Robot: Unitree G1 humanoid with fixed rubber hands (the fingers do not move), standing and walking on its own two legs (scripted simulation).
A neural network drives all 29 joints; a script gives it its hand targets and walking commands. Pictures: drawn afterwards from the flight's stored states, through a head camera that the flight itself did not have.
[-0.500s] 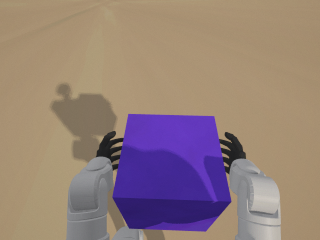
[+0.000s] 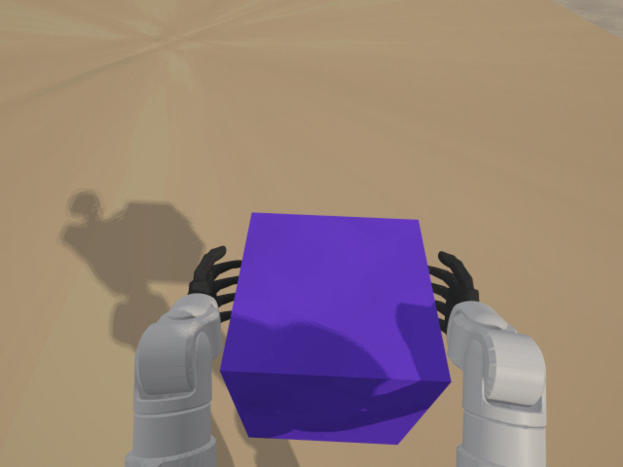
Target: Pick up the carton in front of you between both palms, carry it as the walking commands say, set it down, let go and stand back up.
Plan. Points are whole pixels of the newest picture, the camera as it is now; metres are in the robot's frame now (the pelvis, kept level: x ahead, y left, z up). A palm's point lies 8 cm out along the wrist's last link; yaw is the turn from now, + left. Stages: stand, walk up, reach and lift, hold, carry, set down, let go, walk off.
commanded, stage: carry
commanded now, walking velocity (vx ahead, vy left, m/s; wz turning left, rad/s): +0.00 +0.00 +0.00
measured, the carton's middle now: (328, 334) +0.28 +0.00 +0.02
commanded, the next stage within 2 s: hold in 1.42 s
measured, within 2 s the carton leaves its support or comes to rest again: neither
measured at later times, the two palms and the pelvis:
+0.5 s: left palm (228, 327) +0.27 +0.13 +0.04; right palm (464, 333) +0.27 -0.17 +0.05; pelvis +0.00 -0.02 +0.00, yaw +0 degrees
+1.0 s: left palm (227, 338) +0.26 +0.13 +0.04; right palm (467, 346) +0.25 -0.17 +0.04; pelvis -0.03 -0.02 +0.00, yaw +0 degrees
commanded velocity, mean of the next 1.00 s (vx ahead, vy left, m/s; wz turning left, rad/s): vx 0.00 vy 0.00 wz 0.00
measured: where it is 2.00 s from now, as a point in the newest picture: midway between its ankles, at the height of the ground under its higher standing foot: outside the picture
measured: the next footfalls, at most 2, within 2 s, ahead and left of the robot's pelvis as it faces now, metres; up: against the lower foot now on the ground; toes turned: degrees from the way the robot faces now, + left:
none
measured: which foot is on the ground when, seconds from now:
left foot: down 0.00-1.00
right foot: down 0.00-1.00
